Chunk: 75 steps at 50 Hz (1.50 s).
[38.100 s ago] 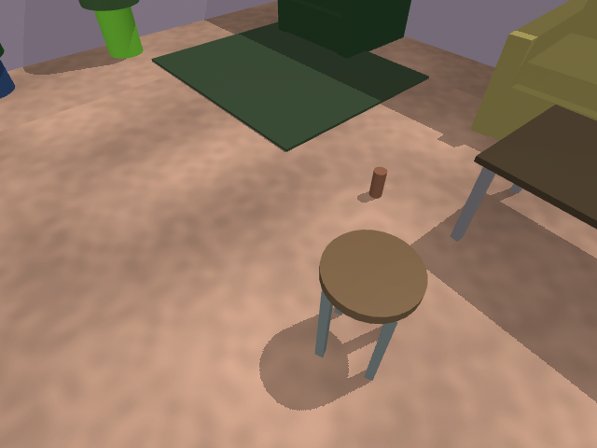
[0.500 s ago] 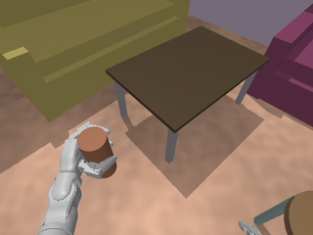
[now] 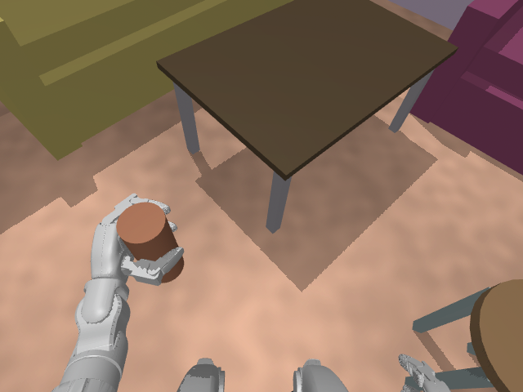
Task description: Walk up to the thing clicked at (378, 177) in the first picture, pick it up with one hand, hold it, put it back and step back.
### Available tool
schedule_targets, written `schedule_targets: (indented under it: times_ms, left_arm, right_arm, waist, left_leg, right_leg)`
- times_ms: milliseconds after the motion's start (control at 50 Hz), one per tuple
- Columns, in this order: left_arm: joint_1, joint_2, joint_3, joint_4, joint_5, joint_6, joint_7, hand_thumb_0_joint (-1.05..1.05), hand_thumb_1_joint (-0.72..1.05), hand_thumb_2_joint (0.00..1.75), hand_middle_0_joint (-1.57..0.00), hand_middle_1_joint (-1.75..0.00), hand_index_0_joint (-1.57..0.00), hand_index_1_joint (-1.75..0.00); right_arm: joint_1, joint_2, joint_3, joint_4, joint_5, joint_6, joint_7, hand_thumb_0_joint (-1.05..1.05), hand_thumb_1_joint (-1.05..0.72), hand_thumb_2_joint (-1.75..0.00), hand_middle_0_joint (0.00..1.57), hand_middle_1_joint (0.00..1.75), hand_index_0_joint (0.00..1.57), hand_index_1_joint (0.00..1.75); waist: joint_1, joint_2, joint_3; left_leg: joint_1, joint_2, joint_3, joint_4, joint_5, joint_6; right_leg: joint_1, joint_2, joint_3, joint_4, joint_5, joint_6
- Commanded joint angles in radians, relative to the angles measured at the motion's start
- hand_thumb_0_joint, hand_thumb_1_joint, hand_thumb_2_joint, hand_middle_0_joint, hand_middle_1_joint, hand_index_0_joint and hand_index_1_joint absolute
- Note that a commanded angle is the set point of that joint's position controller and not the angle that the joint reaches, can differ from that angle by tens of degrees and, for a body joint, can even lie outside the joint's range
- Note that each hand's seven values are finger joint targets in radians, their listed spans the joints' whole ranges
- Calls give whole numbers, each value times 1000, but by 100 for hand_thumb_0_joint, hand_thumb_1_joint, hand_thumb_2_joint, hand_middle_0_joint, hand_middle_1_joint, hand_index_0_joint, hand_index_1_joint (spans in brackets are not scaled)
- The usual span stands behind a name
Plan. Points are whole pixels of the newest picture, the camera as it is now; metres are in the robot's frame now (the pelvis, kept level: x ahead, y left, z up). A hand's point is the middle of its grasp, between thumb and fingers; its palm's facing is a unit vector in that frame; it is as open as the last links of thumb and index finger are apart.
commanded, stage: crouch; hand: left
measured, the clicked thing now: (154, 246) +0.35 +0.18 -0.02
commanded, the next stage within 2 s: lower in 1.48 s
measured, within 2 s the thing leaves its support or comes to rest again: neither
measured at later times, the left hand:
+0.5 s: hand (174, 281) +0.37 +0.19 -0.26, palm faces +0.07 -1.00 +0.00, open 9.0 cm
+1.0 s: hand (182, 295) +0.38 +0.20 -0.41, palm faces +0.07 -1.00 +0.00, open 9.0 cm
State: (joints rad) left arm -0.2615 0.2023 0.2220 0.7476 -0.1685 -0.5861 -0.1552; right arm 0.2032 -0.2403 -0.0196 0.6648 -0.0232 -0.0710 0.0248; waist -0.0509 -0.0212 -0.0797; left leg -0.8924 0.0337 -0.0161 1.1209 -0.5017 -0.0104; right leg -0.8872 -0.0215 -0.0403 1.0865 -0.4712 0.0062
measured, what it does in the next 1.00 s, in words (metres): lowers itself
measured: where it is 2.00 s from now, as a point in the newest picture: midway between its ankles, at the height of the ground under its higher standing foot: outside the picture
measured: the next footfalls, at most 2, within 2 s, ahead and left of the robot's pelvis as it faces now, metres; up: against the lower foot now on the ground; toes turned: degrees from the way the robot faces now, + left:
none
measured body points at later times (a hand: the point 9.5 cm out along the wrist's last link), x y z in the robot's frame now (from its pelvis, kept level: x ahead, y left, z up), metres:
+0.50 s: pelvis -0.05 +0.01 -0.21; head +0.14 +0.04 +0.19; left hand +0.36 +0.25 -0.25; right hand +0.08 -0.25 -0.34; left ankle +0.02 +0.12 -0.66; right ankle +0.03 -0.13 -0.66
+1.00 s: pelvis -0.08 +0.01 -0.35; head +0.13 +0.06 +0.05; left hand +0.37 +0.25 -0.41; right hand +0.01 -0.27 -0.46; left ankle +0.02 +0.12 -0.66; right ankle +0.03 -0.13 -0.66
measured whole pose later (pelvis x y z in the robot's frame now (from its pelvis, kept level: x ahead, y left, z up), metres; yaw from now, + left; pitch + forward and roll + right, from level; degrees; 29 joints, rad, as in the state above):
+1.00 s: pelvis -0.08 +0.01 -0.35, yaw -4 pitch +29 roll -6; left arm -0.68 0.44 0.45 1.17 -0.09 -0.81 -0.21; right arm 0.08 -0.29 0.09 0.73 -0.13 -0.03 0.11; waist -0.16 -0.04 -0.06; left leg -2.21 0.01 -0.11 2.39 -0.69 -0.01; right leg -2.17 -0.03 -0.07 2.30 -0.63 0.01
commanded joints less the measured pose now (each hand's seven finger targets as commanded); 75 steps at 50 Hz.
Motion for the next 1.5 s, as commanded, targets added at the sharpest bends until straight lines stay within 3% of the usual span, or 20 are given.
schedule_targets:
  times_ms: [0,100,120,160,220,240,300,320,340,440,600,780,800,920,960,980,1060,1080,1260,1480]
  left_arm:
    - [-341,171,74,-143,-28,-187,-27,0,23,123,-130,-140,-131,-140]
    - [-385,190,67,-82,-19,-240,-58,0,23,124,-131,-140,-132,-141]
    - [-385,207,89,-70,-23,-244,-59,0,23,124,-131,-139,-131,-140]
    - [-427,197,81,-70,-25,-250,-56,0,22,126,-132,-140,-132,-141]
    - [-435,220,115,-47,-30,-249,-57,0,29,127,-131,-139,-131,-140]
    - [-461,247,129,-62,-23,-255,-57,0,30,128,-131,-140,-131,-141]
    - [-511,217,107,-6,-17,-257,-63,0,34,131,-133,-142,-133,-143]
    - [-527,234,132,-2,-19,-264,-62,0,35,131,-131,-141,-131,-142]
    - [-536,230,121,8,-14,-271,-64,0,34,130,-131,-141,-131,-142]
    - [-556,271,169,99,13,-294,-72,0,31,131,-130,-141,-130,-142]
    - [-688,355,224,117,35,-327,-61,0,25,131,-127,-139,-126,-141]
    - [-747,393,223,178,57,-310,-62,0,26,125,-124,-133,-123,-135]
    - [-771,393,214,183,56,-311,-63,0,26,123,-123,-132,-123,-134]
    - [-745,455,254,221,57,-310,-59,0,28,124,-122,-132,-122,-133]
    - [-754,443,248,214,57,-311,-60,0,32,125,-122,-133,-122,-133]
    - [-720,470,271,219,60,-311,-56,0,32,125,-123,-133,-123,-134]
    - [-728,466,255,210,60,-316,-57,0,34,126,-124,-134,-124,-135]
    - [-713,466,264,203,59,-318,-54,0,33,127,-125,-135,-125,-136]
    - [-686,484,256,171,61,-336,-48,0,30,126,-124,-134,-124,-135]
    - [-652,492,248,185,49,-357,-31,0,31,126,-125,-135,-125,-136]
  right_arm:
    - [24,-146,-50,-89,-9,-38,0,0,-89,-90,20,30,20,30]
    - [23,-181,-51,-83,-15,-35,7,0,-89,-90,20,30,20,30]
    - [24,-186,-49,-81,-17,-33,7,0,-89,-91,20,30,20,30]
    - [28,-189,-51,-76,-21,-27,9,0,-89,-91,20,30,20,30]
    - [33,-201,-50,-62,-25,-18,14,0,-89,-91,20,30,20,30]
    - [32,-201,-52,-56,-28,-15,14,0,-89,-91,20,30,20,30]
    - [26,-202,-52,-42,-33,-13,21,0,-89,-91,20,30,20,30]
    - [33,-207,-51,-37,-35,-15,24,0,-89,-91,20,30,20,30]
    - [24,-199,-46,-34,-40,-15,29,0,-89,-91,20,30,20,30]
    - [21,-208,-36,-20,-58,-8,45,0,-89,-91,20,30,20,30]
    - [16,-227,-23,-3,-80,-2,58,0,-91,-91,20,30,20,30]
    - [-4,-261,0,10,-93,14,61,0,-91,-91,20,30,20,30]
    - [-6,-264,4,12,-94,15,59,0,-91,-91,20,30,20,30]
    - [-14,-284,32,15,-109,24,64,0,-90,-91,20,30,20,30]
    - [-18,-297,41,14,-115,25,66,0,-89,-91,20,30,20,30]
    - [-13,-302,41,17,-114,29,66,0,-90,-91,20,30,20,30]
    - [-21,-313,57,15,-123,37,71,0,-90,-91,20,30,20,30]
    - [-19,-313,60,15,-127,37,72,0,-90,-91,20,30,20,30]
    - [-31,-344,82,21,-150,53,83,0,-91,-91,20,30,20,30]
    - [-60,-360,116,18,-173,68,92,0,-92,-91,20,30,20,30]
  waist:
    - [-4,62,-446]
    - [-7,136,-557]
    - [0,141,-585]
    - [-18,124,-617]
    - [-12,101,-694]
    - [-17,116,-702]
    - [-47,100,-675]
    - [-47,100,-691]
    - [-46,101,-702]
    - [-41,119,-711]
    - [-62,162,-755]
    - [-91,193,-675]
    - [-110,183,-643]
    - [-106,171,-597]
    - [-124,195,-588]
    - [-103,204,-595]
    - [-134,216,-567]
    - [-125,210,-588]
    - [-145,291,-563]
    - [-163,280,-535]
  left_leg:
    - [-38,-43,-10,78,168,26]
    - [-134,-36,-41,208,165,13]
    - [-158,-35,-43,238,179,13]
    - [-229,-38,-44,290,154,16]
    - [-276,-38,-46,383,219,22]
    - [-311,-42,-44,404,205,22]
    - [-394,-39,-47,472,133,27]
    - [-415,-39,-52,494,135,25]
    - [-457,-41,-45,519,118,24]
    - [-563,-44,-34,627,74,23]
    - [-708,-47,-6,779,-21,22]
    - [-825,-45,-15,880,-130,19]
    - [-861,-44,-17,896,-163,24]
    - [-954,-47,-15,961,-208,30]
    - [-935,-44,-33,969,-180,24]
    - [-927,-42,-33,971,-159,20]
    - [-949,-39,-50,1000,-127,18]
    - [-937,-38,-49,1015,-99,17]
    - [-897,-30,-84,1042,-63,4]
    - [-930,-26,-91,1099,-26,5]
  right_leg:
    - [-6,15,37,60,189,-27]
    - [-255,24,5,251,136,-46]
    - [-276,24,6,281,138,-47]
    - [-307,22,11,324,126,-46]
    - [-364,26,6,406,172,-46]
    - [-383,26,7,430,165,-48]
    - [-487,26,7,487,106,-47]
    - [-518,27,-3,521,102,-50]
    - [-523,26,1,544,92,-48]
    - [-646,24,-16,657,45,-52]
    - [-745,21,-20,796,-12,-46]
    - [-895,21,-60,916,-93,-44]
    - [-906,21,-65,921,-116,-41]
    - [-917,29,-77,958,-144,-33]
    - [-951,29,-92,985,-114,-37]
    - [-951,30,-94,999,-101,-40]
    - [-967,31,-106,1030,-67,-40]
    - [-954,33,-105,1036,-42,-39]
    - [-998,35,-132,1089,-11,-43]
    - [-962,42,-144,1106,26,-35]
